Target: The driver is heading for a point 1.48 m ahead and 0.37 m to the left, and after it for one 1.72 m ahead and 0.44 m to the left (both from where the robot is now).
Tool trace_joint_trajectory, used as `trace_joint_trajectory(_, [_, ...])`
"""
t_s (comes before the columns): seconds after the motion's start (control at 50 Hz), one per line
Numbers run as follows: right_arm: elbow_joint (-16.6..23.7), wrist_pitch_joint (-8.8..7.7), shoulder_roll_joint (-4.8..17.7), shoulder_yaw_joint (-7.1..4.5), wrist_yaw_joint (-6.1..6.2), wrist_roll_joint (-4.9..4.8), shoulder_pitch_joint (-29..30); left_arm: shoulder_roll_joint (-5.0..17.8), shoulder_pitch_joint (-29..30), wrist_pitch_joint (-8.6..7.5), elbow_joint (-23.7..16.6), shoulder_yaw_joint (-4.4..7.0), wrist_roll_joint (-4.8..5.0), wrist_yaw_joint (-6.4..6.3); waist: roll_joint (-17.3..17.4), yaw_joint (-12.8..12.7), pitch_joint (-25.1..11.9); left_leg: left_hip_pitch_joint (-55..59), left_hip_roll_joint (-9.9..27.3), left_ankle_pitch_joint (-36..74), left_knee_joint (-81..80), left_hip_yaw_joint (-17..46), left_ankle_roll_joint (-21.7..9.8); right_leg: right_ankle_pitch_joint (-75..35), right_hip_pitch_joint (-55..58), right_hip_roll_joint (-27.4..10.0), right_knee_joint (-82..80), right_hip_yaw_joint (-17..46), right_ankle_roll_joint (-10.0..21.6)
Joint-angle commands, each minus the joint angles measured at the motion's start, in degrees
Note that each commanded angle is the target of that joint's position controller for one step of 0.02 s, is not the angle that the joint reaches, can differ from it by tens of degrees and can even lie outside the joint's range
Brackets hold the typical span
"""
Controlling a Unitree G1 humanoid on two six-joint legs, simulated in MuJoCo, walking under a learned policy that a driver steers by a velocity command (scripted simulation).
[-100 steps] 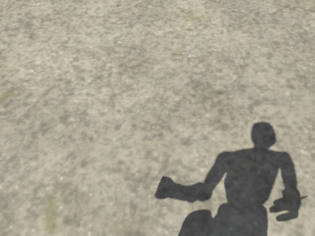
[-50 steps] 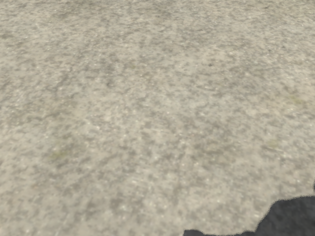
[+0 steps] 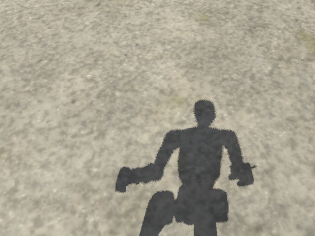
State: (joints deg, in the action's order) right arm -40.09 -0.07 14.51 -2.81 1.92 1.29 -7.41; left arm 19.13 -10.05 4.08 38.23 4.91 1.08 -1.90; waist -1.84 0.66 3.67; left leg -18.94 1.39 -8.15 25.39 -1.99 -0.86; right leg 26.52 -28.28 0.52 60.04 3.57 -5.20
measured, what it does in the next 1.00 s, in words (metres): steps on the spot: right foot, then left foot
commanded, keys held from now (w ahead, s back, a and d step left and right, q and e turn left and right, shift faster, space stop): no key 0.68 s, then w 0.32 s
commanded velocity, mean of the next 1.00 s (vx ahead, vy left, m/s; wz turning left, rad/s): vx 0.08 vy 0.00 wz -0.10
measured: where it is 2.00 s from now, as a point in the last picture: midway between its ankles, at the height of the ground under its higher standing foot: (166, 209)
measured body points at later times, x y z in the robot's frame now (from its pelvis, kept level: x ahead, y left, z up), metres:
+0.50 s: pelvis +0.01 -0.03 +0.00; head +0.02 -0.04 +0.45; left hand +0.18 +0.20 -0.11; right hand +0.10 -0.32 -0.12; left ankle +0.00 +0.11 -0.74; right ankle +0.00 -0.14 -0.74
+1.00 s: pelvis +0.06 +0.00 -0.01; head +0.06 +0.01 +0.44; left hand +0.13 +0.26 -0.15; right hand +0.08 -0.27 -0.14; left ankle +0.01 +0.11 -0.74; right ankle +0.00 -0.13 -0.71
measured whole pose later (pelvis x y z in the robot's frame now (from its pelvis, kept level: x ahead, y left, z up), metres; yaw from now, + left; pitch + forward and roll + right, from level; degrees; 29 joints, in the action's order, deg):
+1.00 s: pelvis +0.06 +0.00 -0.01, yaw -3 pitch +0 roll +0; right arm -56.6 -5.8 14.0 -2.6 -0.2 -1.1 -17.7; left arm 14.7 -16.4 -2.8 53.9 3.3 1.5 -0.5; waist -1.4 0.7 -0.5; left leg -9.6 -0.6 -21.5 30.8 -0.7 -1.5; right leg 25.9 -16.7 0.6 45.9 2.5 1.2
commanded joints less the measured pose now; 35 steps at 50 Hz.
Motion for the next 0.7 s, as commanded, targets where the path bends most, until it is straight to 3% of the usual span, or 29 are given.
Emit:
trace_joint_trajectory(0.02, [2.9,-0.11,10.2,-2.78,0.05,-0.49,1.3,1.8,-1.0,-0.91,-4.2,-0.02,-0.57,0.35,11.9,0.1,-11.3,10.0,13.5,18.1,-6.7,9.5,-12.9,-1.4,4.3,-1.2,-8.9,-1.9,0.5])
trace_joint_trajectory(0.1, [1.5,0.39,11.1,-2.76,-0.71,-1.89,1.3,2.5,-2.9,-0.96,-3.0,0.06,-0.74,1.39,12.1,-0.6,-10.4,8.6,13.9,11.9,-5.0,9.4,-11.9,-7.8,12.1,-0.3,-24.0,-4.4,3.1])
trace_joint_trajectory(0.14, [-0.4,0.48,9.5,-2.10,-0.89,-2.77,-0.8,2.8,-5.2,-1.14,-1.6,0.15,-1.23,1.83,10.1,-1.9,-8.9,3.2,11.4,4.6,-1.9,7.2,-7.2,-17.1,21.0,0.5,-37.4,-4.4,6.3])
trace_joint_trajectory(0.16, [-0.9,0.18,6.5,-1.09,-1.36,-1.55,-3.0,5.9,-5.5,-1.13,-2.2,0.56,-1.79,1.45,1.2,-0.5,-9.7,-2.5,7.2,-4.8,5.8,2.9,-1.8,-23.1,26.4,-7.8,-41.0,6.6,9.3])
trace_joint_trajectory(0.18, [0.9,-0.33,3.7,-0.24,-1.50,0.24,-2.6,9.0,-1.6,-1.10,-3.3,0.77,-2.47,1.23,-12.6,2.0,-7.6,-7.9,0.8,-18.9,9.7,-2.0,2.9,-26.9,21.2,-18.1,-42.3,17.6,16.8])
trace_joint_trajectory(0.2, [1.2,-0.24,7.4,-1.07,-0.91,0.07,2.4,5.9,-0.8,-2.11,-3.9,0.06,-3.62,1.44,-9.9,-2.2,-6.5,-5.5,1.8,-22.8,16.8,2.4,3.9,-22.1,15.8,-18.7,-44.1,18.6,20.3])
trace_joint_trajectory(0.22, [0.8,-0.02,8.4,-1.67,-0.83,-0.81,2.3,4.1,0.8,-3.15,-3.2,-0.62,-3.95,1.45,-8.8,-1.1,-5.4,-5.8,2.0,-21.7,20.1,3.6,3.9,-21.6,15.3,-16.8,-44.2,16.1,19.5])
trace_joint_trajectory(0.28, [-2.2,0.79,8.1,-2.17,-0.29,-0.58,-1.3,2.8,3.2,-4.85,-1.5,-1.17,-2.32,1.21,-7.8,0.2,-5.5,-5.5,2.6,-17.8,23.0,5.0,5.5,-33.7,17.8,-12.9,-40.9,10.4,16.5])
trace_joint_trajectory(0.34, [-3.1,0.53,5.5,-1.18,-0.62,-1.27,-1.6,1.8,2.9,-4.55,0.0,-1.39,-1.95,1.20,-6.1,-0.2,-7.3,-1.4,2.1,-16.2,16.6,3.7,6.2,-43.0,20.2,-11.4,-37.9,7.8,16.6])
trace_joint_trajectory(0.38, [-3.6,0.46,5.4,-0.92,-0.70,-1.68,-1.4,1.8,2.7,-4.07,0.9,-1.43,-1.69,1.14,-5.8,-0.5,-8.0,1.5,1.6,-12.6,9.2,2.9,6.2,-43.8,21.7,-11.3,-36.7,8.5,16.8])
trace_joint_trajectory(0.42, [-4.9,0.32,5.7,-0.66,-0.88,-1.16,-3.1,1.4,2.3,-3.88,2.2,-1.58,-1.04,1.17,-4.1,0.7,-7.9,8.5,1.6,2.0,-3.4,3.1,5.0,-37.3,20.2,-9.7,-36.4,8.2,14.2])
trace_joint_trajectory(0.44, [-5.1,0.32,7.9,-0.92,-0.74,-0.46,-3.3,0.9,0.6,-4.28,2.9,-1.73,-1.43,1.33,-1.6,-0.2,-8.4,12.6,3.8,10.9,-3.5,5.6,4.0,-30.2,18.3,-8.1,-36.6,7.9,11.8])
trace_joint_trajectory(0.46, [-5.4,0.51,11.4,-1.71,-0.53,-0.63,-3.1,1.5,-1.3,-4.75,3.3,-1.47,-2.10,1.80,3.6,-2.6,-7.5,13.9,5.1,13.9,-0.5,5.6,2.3,-23.8,15.9,-5.2,-36.8,5.7,10.2])
trace_joint_trajectory(0.48, [-6.3,0.57,10.8,-1.93,-0.80,-1.10,-2.6,1.5,-0.5,-4.84,3.9,-1.45,-2.03,1.80,5.8,-1.9,-6.7,10.2,3.8,6.3,0.4,4.6,0.8,-20.2,17.1,-2.9,-37.2,3.0,8.6])
trace_joint_trajectory(0.5, [-6.5,0.43,8.2,-1.37,-1.07,-0.91,-2.4,2.0,2.2,-4.70,4.2,-1.39,-1.93,1.61,4.0,-0.3,-5.4,8.4,3.2,2.7,-0.9,4.7,0.8,-18.2,17.6,-2.5,-36.2,2.2,7.9])
trace_joint_trajectory(0.52, [-7.1,0.23,7.4,-1.09,-0.99,-0.51,-2.1,1.2,3.3,-4.43,4.2,-1.43,-1.74,1.28,4.1,-0.3,-5.1,7.7,3.2,1.8,-1.9,4.9,1.3,-18.0,17.7,-2.5,-35.9,1.8,7.8])
trace_joint_trajectory(0.58, [-8.6,-0.60,6.7,-0.71,-0.75,-0.57,-2.1,0.6,2.8,-3.48,5.7,-1.35,-1.82,0.72,4.5,-0.5,-3.9,7.3,2.7,1.6,-2.2,4.4,2.1,-19.1,17.7,-2.3,-36.0,1.7,7.8])
trace_joint_trajectory(0.68, [-11.0,-0.78,6.8,-0.41,-0.20,-0.72,-2.5,0.5,2.3,-3.51,8.7,-1.14,-1.62,0.47,2.7,-0.2,-3.0,7.1,2.2,-0.6,-2.5,4.2,2.0,-18.7,17.6,-2.1,-36.5,1.3,7.3])
trace_joint_trajectory(0.7, [-11.8,-0.69,6.5,-0.35,-0.07,-0.80,-3.4,0.5,1.4,-3.46,9.8,-1.08,-1.54,0.37,2.2,-0.2,-4.0,7.3,1.4,-6.1,-2.4,3.4,1.7,-12.8,17.8,-1.5,-36.8,0.8,7.4])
